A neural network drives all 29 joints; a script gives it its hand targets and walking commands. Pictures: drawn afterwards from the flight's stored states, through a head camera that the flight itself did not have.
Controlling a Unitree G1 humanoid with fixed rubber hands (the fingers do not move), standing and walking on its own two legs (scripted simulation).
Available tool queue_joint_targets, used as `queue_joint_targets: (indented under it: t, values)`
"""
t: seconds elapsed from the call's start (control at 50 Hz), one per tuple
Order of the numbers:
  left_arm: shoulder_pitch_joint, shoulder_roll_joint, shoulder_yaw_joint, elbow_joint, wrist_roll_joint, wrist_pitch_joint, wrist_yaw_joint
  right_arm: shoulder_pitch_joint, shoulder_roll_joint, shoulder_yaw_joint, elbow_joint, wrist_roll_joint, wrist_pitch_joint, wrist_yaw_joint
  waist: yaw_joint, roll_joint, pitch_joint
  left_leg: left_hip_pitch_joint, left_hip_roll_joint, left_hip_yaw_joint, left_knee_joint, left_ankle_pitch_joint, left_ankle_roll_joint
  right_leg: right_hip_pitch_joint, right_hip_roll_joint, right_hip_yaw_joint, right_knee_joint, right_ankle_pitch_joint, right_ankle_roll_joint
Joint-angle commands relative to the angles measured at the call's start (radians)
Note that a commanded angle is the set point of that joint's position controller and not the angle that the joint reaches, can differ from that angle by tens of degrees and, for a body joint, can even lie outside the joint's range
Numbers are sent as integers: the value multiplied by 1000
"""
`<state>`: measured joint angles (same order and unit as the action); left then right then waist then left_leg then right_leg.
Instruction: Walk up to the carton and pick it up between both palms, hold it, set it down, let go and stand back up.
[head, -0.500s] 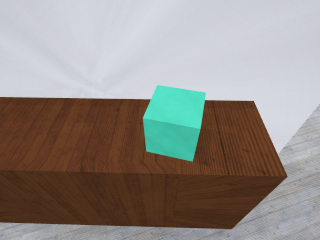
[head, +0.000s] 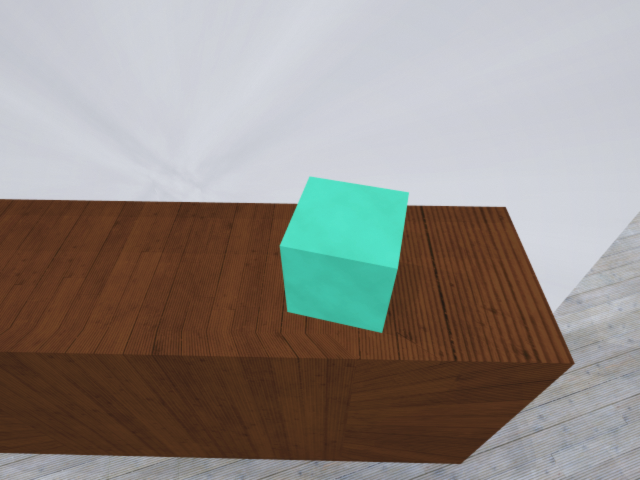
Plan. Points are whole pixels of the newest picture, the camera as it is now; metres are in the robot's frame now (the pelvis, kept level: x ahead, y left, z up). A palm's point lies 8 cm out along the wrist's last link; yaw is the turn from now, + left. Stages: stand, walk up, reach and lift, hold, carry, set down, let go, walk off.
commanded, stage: stand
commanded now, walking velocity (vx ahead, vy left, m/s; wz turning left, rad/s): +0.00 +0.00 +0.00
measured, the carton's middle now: (345, 254) +0.46 -0.03 -0.02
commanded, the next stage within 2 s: none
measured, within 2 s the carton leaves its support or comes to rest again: neither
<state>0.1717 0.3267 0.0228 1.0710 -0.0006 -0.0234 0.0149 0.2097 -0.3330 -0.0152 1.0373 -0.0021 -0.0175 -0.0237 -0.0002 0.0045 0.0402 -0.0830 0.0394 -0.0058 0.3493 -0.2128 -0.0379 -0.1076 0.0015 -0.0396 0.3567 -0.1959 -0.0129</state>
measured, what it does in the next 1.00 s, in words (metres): stands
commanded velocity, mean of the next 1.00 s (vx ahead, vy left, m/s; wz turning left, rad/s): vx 0.00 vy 0.00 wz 0.00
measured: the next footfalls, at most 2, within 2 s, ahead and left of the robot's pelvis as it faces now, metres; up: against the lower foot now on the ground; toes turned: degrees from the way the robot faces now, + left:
none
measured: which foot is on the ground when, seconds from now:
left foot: down 0.00-1.00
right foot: down 0.00-1.00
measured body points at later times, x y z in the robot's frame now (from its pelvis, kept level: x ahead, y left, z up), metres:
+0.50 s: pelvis +0.02 +0.00 +0.00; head +0.02 -0.01 +0.45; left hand +0.08 +0.30 -0.13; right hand +0.07 -0.29 -0.14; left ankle -0.01 +0.14 -0.75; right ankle +0.00 -0.11 -0.75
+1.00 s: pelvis +0.01 -0.01 +0.00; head +0.01 -0.01 +0.45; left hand +0.08 +0.29 -0.13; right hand +0.06 -0.30 -0.13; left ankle -0.01 +0.14 -0.75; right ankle +0.00 -0.11 -0.75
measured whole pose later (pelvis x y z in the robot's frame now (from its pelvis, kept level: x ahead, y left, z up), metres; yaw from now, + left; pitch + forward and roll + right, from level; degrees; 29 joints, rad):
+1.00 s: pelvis +0.01 -0.01 +0.00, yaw +0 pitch -4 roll +0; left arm 0.17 0.32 0.03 1.09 0.00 -0.02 0.02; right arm 0.20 -0.32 -0.02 1.07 0.00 -0.01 -0.04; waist 0.00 0.00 0.05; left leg -0.04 0.05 0.00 0.32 -0.22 -0.05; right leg -0.07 0.01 -0.04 0.35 -0.21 -0.02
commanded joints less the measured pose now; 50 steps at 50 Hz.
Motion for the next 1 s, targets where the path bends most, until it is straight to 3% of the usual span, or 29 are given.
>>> queue_joint_targets:
  t: [0.0, 0.06, 0.08, 0.1, 0.12, 0.14, 0.22, 0.24, 0.34, 0.36, 0.44, 0.48, 0.5, 0.52, 0.54, 0.58, 0.62, 0.64, 0.68, 0.72, 0.74, 0.78, 0.8, 0.86, 0.88, 0.9, 0.92, 0.96, 0.98]
  values:
    - [-23, 164, 30, -68, -2, -13, 4, -7, -193, -33, -57, 5, -16, -8, -4, -48, 4, -47, 104, -81, -75, 120, 46, -4, -134, 94, -73, 160, -6]
    - [-36, 184, 32, -55, 2, -7, 10, -39, -187, -33, -53, -2, -9, -14, 3, 32, 17, -43, 101, -75, -76, 125, 42, -7, -144, 111, -86, 147, -8]
    - [-19, 180, 35, -58, -2, -15, 10, -2, -179, -35, -50, 2, -13, -11, 1, 7, -39, -17, 94, -67, -86, 131, 45, 21, -144, 119, -84, 151, -12]
    - [-34, 200, 40, -62, 3, -15, 10, -25, -187, -32, -41, -2, -11, -15, -5, 54, -1, -51, 92, -63, -68, 122, 44, 14, -137, 114, -92, 128, -14]
    - [-17, 211, 46, -57, -5, -17, 8, 4, -180, -31, -44, -1, -17, -11, 0, -38, -24, -42, 101, -73, -61, 128, 52, 32, -132, 102, -100, 143, -4]
    - [-38, 204, 46, -62, -6, -16, 5, 2, -196, -35, -43, -3, -15, -13, -7, 12, -10, -27, 97, -59, -66, 148, 46, -1, -137, 118, -82, 158, -6]
    - [-26, 165, 32, -47, -5, -14, 7, 18, -193, -36, -30, 4, -20, -16, -12, 18, 10, -31, 105, -73, -76, 213, 42, 5, -133, 97, -81, 174, -2]
    - [-34, 184, 34, -46, -2, -12, 7, 13, -194, -29, -29, 9, -19, -20, -10, -42, 12, -6, 116, -89, -69, 222, 42, -13, -132, 98, -77, 200, -5]
    - [-35, 183, 38, -53, -6, -16, 16, -34, -196, -31, -45, -1, -23, -15, 8, 34, -57, 3, 99, -63, -54, 267, 43, 53, -141, 84, -66, 296, -1]
    - [-2, 190, 40, -47, -8, -16, 12, 30, -198, -30, -18, 3, -19, -21, -12, -3, -58, 14, 103, -64, -55, 263, 49, 65, -141, 97, -59, 289, -7]
    - [-13, 187, 40, -29, 5, -14, 15, 0, -187, -29, -27, 4, -18, -22, 10, -41, -60, 23, 110, -62, -62, 273, 37, 57, -140, 75, -51, 287, -12]
    - [-36, 164, 31, -45, 1, -11, 19, -10, -176, -25, -28, -5, -17, -23, 1, 27, -24, 14, 102, -55, -69, 273, 35, 41, -146, 93, -61, 282, -5]
    - [7, 154, 30, -29, -2, -10, 19, 26, -197, -36, -13, 1, -18, -24, -3, -14, -59, 45, 117, -52, -54, 276, 48, 45, -150, 100, -56, 309, -11]
    - [-14, 189, 34, -39, -2, -14, 18, 4, -184, -29, -20, 0, -19, -26, -11, -5, -52, 32, 113, -53, -53, 272, 44, 45, -146, 95, -65, 328, -11]
    - [-30, 205, 39, -44, -3, -13, 16, -8, -211, -36, -18, 0, -14, -24, -11, 20, -15, 11, 100, -45, -60, 248, 43, 17, -132, 96, -58, 310, -4]
    - [-20, 174, 37, -40, -8, -10, 15, 3, -204, -34, -15, 2, -17, -28, 6, -8, 21, -5, 105, -50, -75, 238, 37, 11, -131, 95, -68, 254, -8]
    - [-3, 184, 37, -20, -8, -15, 15, 66, -161, -20, 15, 7, -15, -23, -8, -55, 32, -15, 130, -72, -75, 235, 47, 21, -134, 95, -68, 254, -6]
    - [-13, 143, 33, -38, -10, -23, 14, 37, -193, -26, 4, 4, -17, -21, 3, 12, 15, -5, 118, -60, -71, 247, 44, 10, -146, 107, -68, 263, -8]
    - [-11, 170, 33, -26, -3, -12, 17, 18, -176, -36, -18, 8, -22, -21, -15, -8, 9, 12, 112, -54, -64, 209, 50, 14, -135, 98, -82, 283, -8]
    - [-7, 171, 47, -25, -5, -20, 17, 7, -168, -30, -24, 11, -20, -24, -3, 39, -12, 9, 115, -53, -75, 197, 51, 35, -153, 119, -76, 276, -17]
    - [1, 163, 34, -39, -7, -25, 15, 14, -191, -31, -5, -3, -17, -19, 11, -20, -5, -17, 107, -57, -73, 204, 48, 54, -146, 97, -58, 285, -12]
    - [-6, 184, 44, -43, -6, -18, 23, -6, -184, -35, -19, -6, -18, -20, 13, -45, -38, 17, 122, -55, -70, 257, 55, 49, -151, 88, -47, 332, -17]
    - [4, 193, 45, -34, -3, -14, 23, -10, -208, -39, -15, -4, -18, -20, 16, 4, -48, 44, 107, -43, -56, 272, 42, 49, -141, 90, -46, 344, -15]
    - [18, 168, 41, -28, -1, -15, 19, -2, -169, -33, -12, -8, -17, -23, 8, -14, -26, 22, 116, -41, -57, 275, 47, 49, -139, 86, -52, 345, -14]
    - [9, 194, 43, -31, -3, -13, 26, -25, -195, -38, -16, 1, -10, -24, 8, 14, -14, 9, 114, -47, -56, 205, 43, 31, -142, 97, -73, 311, -12]
    - [-29, 187, 46, -54, -8, -12, 14, -29, -187, -38, -32, -2, -10, -23, 5, -38, -6, -12, 109, -40, -55, 196, 43, 39, -143, 86, -75, 300, -10]
    - [-18, 174, 40, -36, -3, -11, 13, 0, -206, -41, -10, 3, -11, -24, -2, -8, -8, 23, 104, -51, -81, 160, 39, 21, -136, 102, -74, 252, -14]
    - [-34, 171, 45, -34, -6, -14, 17, 4, -199, -38, -4, 2, -9, -26, 7, -27, 42, -19, 124, -65, -90, 193, 50, 4, -147, 112, -83, 262, -5]
    - [-13, 217, 53, -35, -6, -17, 25, -34, -179, -33, -21, -8, -9, -16, 3, 20, 19, 17, 113, -48, -85, 176, 46, 4, -138, 108, -90, 242, -9]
